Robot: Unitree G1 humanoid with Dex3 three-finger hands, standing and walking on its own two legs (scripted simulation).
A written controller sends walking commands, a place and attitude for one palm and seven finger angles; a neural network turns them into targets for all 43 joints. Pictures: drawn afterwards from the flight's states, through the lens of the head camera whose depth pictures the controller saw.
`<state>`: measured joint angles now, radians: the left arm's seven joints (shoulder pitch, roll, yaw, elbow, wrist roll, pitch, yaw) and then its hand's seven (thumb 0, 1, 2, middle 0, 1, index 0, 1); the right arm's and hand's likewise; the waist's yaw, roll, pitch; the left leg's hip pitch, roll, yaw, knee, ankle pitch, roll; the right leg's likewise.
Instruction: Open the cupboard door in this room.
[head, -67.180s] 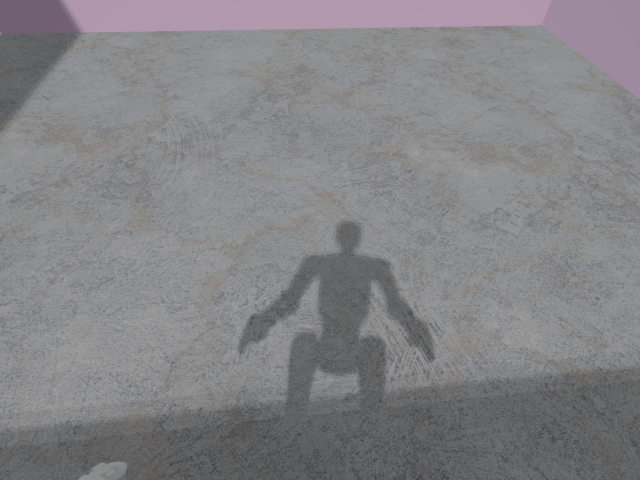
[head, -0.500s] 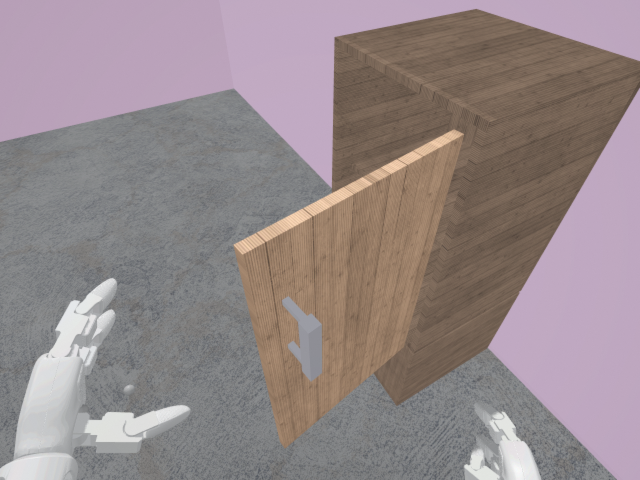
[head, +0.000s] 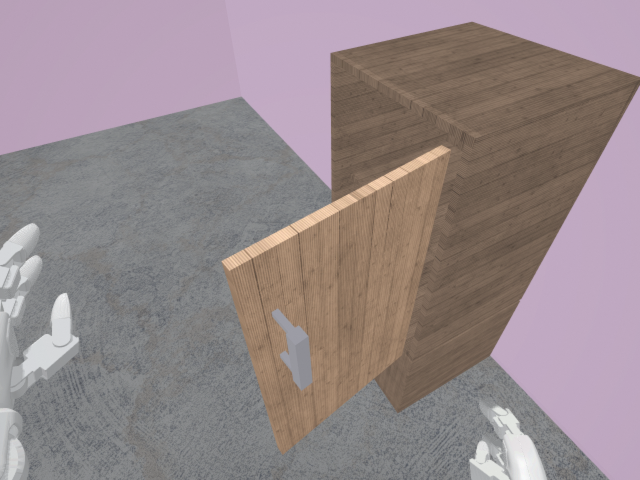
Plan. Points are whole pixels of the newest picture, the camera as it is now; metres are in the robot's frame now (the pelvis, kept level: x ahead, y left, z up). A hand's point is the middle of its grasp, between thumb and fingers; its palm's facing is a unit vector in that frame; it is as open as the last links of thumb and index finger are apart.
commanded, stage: draw the hand back to the body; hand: left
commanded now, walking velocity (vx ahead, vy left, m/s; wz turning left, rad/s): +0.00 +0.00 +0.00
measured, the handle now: (291, 349) +0.29 +0.09 +0.01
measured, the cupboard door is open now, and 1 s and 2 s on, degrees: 100 100 100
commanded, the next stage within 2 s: step back with the hand held close in 0.28 s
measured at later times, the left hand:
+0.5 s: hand (71, 340) +0.18 +0.26 +0.17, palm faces +0.48 -0.77 -0.41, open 7.4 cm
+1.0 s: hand (21, 403) +0.13 +0.28 +0.15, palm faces +0.43 -0.76 -0.49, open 7.4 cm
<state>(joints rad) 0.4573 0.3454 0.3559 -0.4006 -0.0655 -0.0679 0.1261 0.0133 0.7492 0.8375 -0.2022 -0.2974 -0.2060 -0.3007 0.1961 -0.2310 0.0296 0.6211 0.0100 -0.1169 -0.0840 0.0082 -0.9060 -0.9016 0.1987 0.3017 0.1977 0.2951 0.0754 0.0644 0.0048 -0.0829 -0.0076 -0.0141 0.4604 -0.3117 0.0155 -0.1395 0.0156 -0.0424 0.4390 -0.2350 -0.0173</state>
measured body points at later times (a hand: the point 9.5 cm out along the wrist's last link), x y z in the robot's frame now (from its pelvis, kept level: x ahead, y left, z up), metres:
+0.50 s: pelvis -0.01 -0.01 +0.00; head -0.02 -0.03 +0.45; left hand +0.15 +0.30 +0.19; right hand +0.18 -0.23 -0.08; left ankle -0.04 +0.11 -0.74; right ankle +0.01 -0.11 -0.74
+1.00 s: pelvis -0.08 +0.02 -0.01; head -0.06 +0.02 +0.44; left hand +0.10 +0.32 +0.18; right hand +0.10 -0.23 -0.08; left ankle -0.04 +0.11 -0.74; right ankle +0.01 -0.11 -0.74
